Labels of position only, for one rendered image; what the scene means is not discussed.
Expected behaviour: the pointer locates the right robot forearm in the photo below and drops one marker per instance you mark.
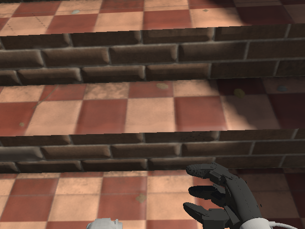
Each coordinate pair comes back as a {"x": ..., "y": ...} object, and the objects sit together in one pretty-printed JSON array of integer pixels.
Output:
[{"x": 256, "y": 223}]

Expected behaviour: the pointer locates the right robot hand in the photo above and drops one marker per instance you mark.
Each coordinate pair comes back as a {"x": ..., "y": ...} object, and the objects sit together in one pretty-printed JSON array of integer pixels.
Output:
[{"x": 237, "y": 199}]

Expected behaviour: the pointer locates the robot left thigh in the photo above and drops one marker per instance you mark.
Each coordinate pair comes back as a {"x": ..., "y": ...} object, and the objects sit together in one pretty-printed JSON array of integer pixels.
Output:
[{"x": 105, "y": 223}]

